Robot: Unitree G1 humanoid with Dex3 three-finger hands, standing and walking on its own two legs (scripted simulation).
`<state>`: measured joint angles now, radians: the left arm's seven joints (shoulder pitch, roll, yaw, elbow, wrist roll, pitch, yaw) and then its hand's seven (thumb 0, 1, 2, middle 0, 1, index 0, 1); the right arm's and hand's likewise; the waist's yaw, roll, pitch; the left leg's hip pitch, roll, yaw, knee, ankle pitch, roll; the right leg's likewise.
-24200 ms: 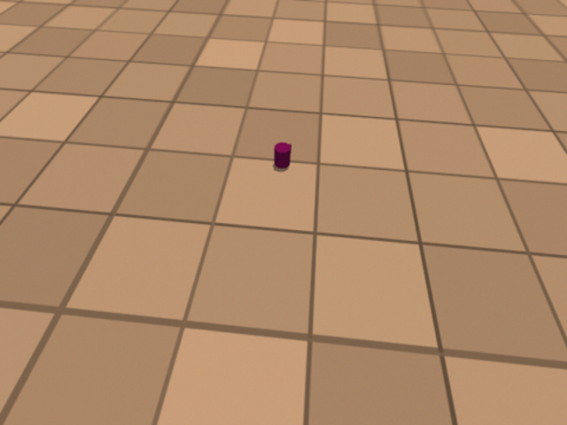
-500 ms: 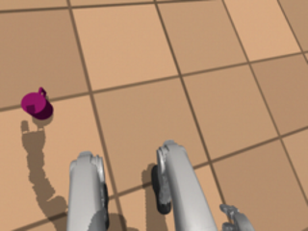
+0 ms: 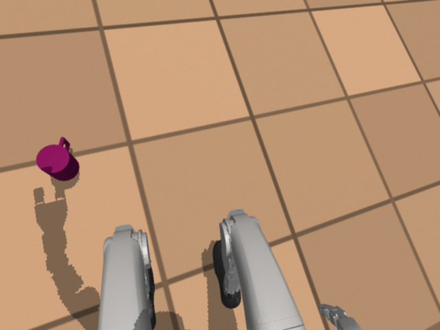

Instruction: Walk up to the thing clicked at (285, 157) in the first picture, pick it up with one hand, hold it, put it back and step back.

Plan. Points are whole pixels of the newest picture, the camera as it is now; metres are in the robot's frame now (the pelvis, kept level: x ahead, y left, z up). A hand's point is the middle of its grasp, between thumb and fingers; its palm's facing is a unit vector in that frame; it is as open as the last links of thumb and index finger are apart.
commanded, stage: go down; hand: left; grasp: from above
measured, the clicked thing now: (60, 158) +0.53 +0.33 -0.47
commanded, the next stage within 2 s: approach in 1.70 s
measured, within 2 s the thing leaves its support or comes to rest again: neither
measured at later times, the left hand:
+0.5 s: hand out of the picture +0.49 +0.37 -0.02, palm faces -0.45 -0.06 -0.89, open 14.1 cm
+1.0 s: hand out of the picture +0.48 +0.38 -0.01, palm faces -0.45 -0.06 -0.89, open 14.3 cm
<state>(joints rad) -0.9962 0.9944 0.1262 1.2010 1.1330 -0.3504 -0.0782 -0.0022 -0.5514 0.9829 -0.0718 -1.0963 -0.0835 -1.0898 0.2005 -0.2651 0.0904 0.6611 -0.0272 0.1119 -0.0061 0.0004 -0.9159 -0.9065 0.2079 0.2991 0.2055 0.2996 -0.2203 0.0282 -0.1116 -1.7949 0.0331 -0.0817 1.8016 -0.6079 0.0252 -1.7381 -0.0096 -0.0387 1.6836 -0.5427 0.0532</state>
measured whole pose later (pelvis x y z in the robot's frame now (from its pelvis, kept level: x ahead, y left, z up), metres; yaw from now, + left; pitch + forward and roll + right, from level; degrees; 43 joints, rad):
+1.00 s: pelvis +0.02 +0.01 +0.05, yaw +0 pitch +32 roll -8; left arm -0.94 0.97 0.12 1.23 1.15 -0.36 -0.02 0.00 -0.59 1.00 -0.09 -1.08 -0.08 -1.09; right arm 0.20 -0.25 0.08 0.68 -0.02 0.11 0.00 0.00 -0.92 -0.91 0.21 0.30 0.21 0.30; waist -0.20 0.02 -0.13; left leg -1.63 0.04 -0.07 1.66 -0.60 0.04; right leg -1.57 0.00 -0.04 1.52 -0.53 0.05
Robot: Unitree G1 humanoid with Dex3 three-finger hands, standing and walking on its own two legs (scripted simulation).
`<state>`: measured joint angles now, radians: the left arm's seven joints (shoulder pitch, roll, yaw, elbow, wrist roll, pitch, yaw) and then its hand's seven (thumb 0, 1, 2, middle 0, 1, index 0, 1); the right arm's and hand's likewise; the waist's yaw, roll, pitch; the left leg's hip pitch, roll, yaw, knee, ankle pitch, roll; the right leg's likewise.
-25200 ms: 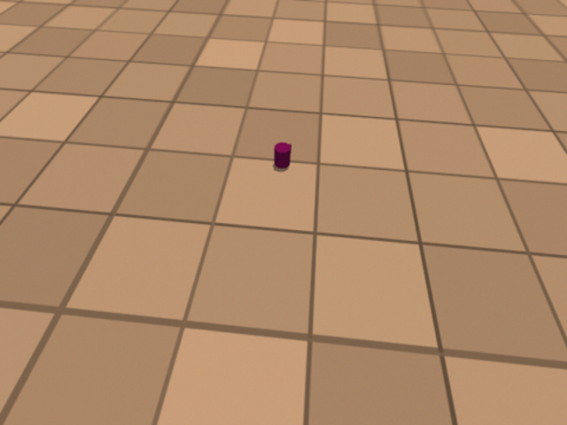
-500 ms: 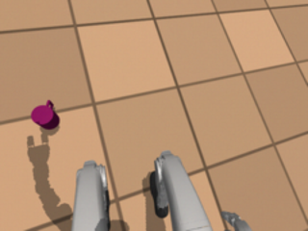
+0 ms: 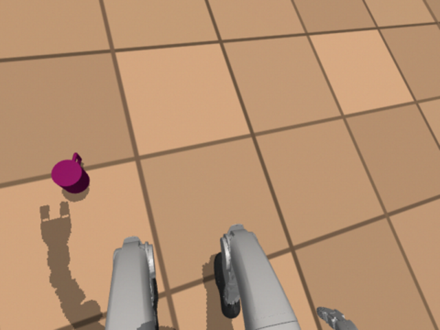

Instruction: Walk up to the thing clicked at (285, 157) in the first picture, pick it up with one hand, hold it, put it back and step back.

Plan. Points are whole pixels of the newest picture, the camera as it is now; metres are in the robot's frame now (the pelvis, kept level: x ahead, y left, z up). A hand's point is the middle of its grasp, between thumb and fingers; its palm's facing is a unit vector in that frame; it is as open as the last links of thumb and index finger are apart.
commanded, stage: go down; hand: left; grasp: from above
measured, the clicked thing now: (73, 172) +0.51 +0.32 -0.51
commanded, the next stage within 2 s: approach in 0.70 s
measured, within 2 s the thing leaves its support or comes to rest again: neither
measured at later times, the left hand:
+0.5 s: hand out of the picture +0.46 +0.38 -0.05, palm faces -0.45 -0.06 -0.89, open 14.2 cm
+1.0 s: hand out of the picture +0.46 +0.37 -0.06, palm faces -0.48 -0.07 -0.87, open 14.3 cm
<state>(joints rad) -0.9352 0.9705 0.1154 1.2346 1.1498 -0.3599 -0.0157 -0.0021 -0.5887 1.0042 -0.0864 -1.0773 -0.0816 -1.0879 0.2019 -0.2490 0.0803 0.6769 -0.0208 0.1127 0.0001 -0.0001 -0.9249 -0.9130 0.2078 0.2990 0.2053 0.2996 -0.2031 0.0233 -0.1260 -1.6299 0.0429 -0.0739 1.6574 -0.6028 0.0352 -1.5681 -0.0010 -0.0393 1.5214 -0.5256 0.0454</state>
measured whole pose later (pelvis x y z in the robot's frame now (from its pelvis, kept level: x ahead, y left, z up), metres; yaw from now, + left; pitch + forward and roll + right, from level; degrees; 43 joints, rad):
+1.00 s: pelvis +0.00 -0.01 +0.00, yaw +0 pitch +33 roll -8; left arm -0.89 0.97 0.13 1.24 1.13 -0.37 0.00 0.00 -0.59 1.03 -0.09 -1.06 -0.07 -1.08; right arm 0.20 -0.25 0.07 0.68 -0.02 0.11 0.00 0.00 -0.92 -0.91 0.21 0.30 0.20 0.30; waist -0.19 0.03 -0.13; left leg -1.63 0.05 -0.08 1.65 -0.61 0.02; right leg -1.57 0.01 -0.04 1.52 -0.53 0.05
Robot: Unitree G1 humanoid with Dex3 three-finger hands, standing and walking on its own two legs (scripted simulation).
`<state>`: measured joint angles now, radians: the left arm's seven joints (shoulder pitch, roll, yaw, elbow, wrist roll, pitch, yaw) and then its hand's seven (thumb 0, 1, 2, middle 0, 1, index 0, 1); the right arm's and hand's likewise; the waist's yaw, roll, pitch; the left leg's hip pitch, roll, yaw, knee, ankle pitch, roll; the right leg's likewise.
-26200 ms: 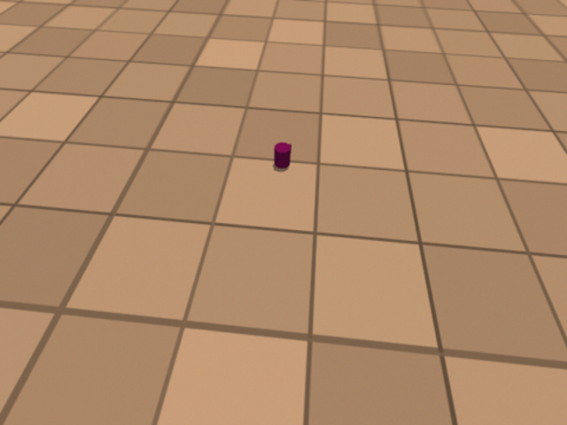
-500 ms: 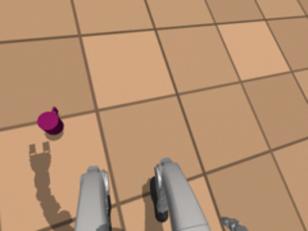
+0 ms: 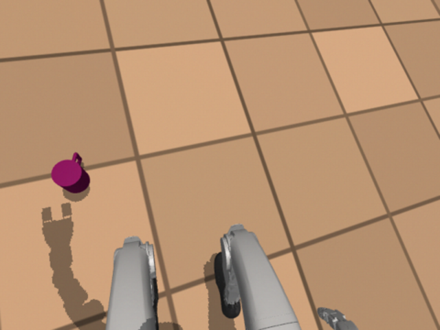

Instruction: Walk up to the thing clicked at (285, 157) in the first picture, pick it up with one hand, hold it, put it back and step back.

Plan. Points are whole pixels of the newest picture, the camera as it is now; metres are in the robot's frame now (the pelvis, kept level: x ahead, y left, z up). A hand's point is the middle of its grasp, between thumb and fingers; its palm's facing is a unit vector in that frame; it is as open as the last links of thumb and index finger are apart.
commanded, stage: approach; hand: left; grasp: from above
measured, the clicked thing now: (73, 172) +0.51 +0.33 -0.51
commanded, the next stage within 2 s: rest palm in 0.84 s
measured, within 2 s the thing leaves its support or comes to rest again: neither
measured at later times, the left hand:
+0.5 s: hand (42, 170) +0.46 +0.35 -0.33, palm faces -0.44 -0.04 -0.90, open 14.3 cm
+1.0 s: hand (67, 176) +0.48 +0.33 -0.44, palm faces -0.41 -0.08 -0.91, open 14.3 cm
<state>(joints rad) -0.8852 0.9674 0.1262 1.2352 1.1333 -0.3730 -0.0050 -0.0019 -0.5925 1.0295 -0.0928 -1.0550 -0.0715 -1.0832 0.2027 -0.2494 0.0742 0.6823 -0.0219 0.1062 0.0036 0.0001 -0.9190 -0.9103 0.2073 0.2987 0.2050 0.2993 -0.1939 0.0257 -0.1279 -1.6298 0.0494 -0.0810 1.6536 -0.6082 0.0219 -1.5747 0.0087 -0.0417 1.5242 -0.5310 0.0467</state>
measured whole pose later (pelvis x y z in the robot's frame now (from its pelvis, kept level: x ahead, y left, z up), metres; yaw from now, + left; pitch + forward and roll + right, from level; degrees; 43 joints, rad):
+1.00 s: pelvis -0.02 -0.01 -0.25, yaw -6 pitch +34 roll -13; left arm -1.03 1.04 0.23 1.51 1.37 -0.30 0.43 0.00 -0.59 1.10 -0.10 -0.98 -0.07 -1.02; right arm 0.14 -0.29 0.16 0.67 -0.14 -0.01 0.15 0.00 -0.90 -0.90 0.21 0.30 0.21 0.30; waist -0.32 -0.07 0.06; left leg -2.36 0.00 -0.19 2.48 -0.73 0.02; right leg -2.26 0.01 -0.08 2.32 -0.66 0.07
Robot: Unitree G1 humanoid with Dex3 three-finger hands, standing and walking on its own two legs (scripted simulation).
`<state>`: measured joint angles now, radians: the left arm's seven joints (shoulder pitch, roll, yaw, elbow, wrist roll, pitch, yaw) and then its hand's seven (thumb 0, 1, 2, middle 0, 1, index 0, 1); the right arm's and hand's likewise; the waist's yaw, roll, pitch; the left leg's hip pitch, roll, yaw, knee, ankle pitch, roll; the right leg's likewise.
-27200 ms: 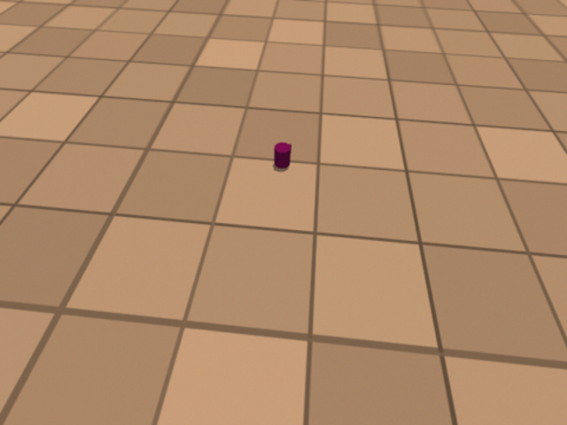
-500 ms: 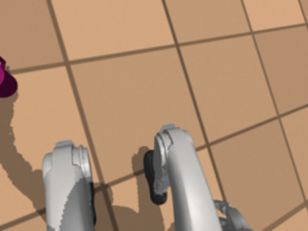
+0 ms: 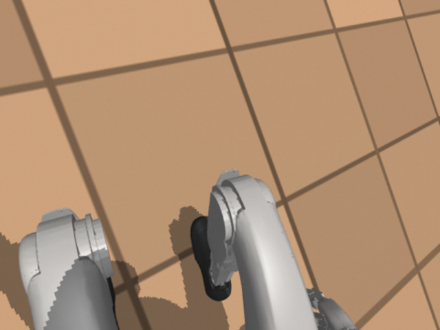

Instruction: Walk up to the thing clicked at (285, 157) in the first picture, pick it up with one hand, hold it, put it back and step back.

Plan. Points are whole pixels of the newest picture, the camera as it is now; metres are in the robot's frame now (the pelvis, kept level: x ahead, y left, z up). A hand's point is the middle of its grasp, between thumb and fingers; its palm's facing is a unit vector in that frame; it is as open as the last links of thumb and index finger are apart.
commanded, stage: rest palm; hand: left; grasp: from above
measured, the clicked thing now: out of the picture +0.49 +0.39 -0.27
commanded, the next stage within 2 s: withdraw in 0.42 s
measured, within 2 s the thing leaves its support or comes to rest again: neither
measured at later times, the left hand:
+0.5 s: hand out of the picture +0.46 +0.40 -0.13, palm faces -0.32 -0.05 -0.95, open 10.8 cm
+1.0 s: hand out of the picture +0.44 +0.39 -0.07, palm faces -0.45 -0.08 -0.89, open 7.4 cm
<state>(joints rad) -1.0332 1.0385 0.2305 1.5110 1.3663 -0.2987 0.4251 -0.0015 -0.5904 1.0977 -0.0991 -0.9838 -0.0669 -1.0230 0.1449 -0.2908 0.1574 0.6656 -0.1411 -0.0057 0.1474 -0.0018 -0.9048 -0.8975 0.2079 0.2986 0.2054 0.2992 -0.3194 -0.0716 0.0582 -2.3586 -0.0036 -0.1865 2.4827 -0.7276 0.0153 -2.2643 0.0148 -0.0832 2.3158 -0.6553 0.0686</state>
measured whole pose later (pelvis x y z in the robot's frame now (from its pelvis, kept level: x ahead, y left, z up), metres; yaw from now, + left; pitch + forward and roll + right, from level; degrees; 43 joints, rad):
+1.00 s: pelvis -0.01 +0.00 +0.05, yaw +4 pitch +35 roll -10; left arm -1.01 0.95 0.13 1.31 1.27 -0.37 0.15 0.00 0.88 0.89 -0.21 -0.30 -0.22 -0.30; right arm 0.17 -0.32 0.11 0.64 -0.09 0.08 0.10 0.00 -0.90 -0.90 0.21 0.30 0.21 0.30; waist -0.24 -0.01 -0.05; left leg -2.23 -0.01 -0.13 2.29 -0.67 0.02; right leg -2.15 -0.01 -0.05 2.16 -0.62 0.06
